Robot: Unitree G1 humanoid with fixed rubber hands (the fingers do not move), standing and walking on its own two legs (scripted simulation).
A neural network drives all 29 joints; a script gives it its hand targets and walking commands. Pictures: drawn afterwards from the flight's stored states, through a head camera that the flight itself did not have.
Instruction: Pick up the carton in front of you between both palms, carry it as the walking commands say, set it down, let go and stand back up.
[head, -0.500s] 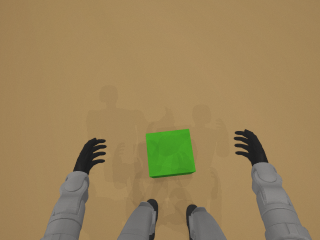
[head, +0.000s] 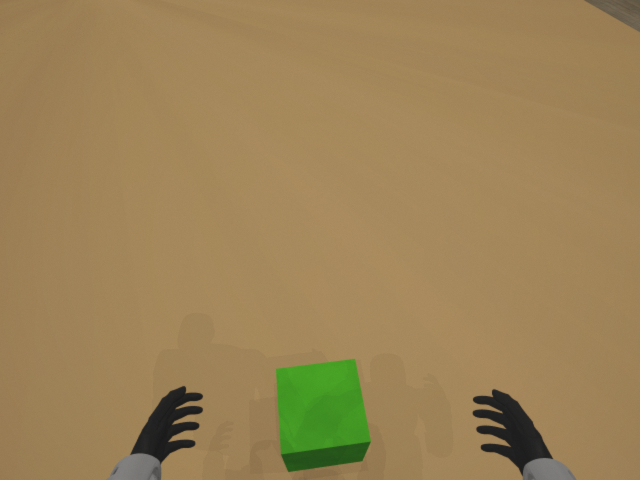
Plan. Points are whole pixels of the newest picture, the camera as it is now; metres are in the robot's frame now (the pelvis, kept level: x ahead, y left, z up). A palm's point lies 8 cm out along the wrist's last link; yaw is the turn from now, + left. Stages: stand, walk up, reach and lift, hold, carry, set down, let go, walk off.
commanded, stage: let go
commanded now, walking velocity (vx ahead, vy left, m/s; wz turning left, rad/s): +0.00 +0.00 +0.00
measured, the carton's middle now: (320, 416) +0.36 +0.02 -0.65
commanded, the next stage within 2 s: stand in 0.28 s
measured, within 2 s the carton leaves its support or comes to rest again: neither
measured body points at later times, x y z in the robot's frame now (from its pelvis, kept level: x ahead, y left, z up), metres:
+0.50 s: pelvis +0.00 +0.01 -0.01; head +0.01 +0.02 +0.44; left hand +0.15 +0.30 -0.10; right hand +0.14 -0.27 -0.09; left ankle -0.01 +0.13 -0.74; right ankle -0.03 -0.11 -0.74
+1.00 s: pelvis +0.01 +0.02 +0.00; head +0.01 +0.03 +0.45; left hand +0.13 +0.31 -0.11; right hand +0.13 -0.28 -0.10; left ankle -0.01 +0.13 -0.74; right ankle -0.03 -0.11 -0.74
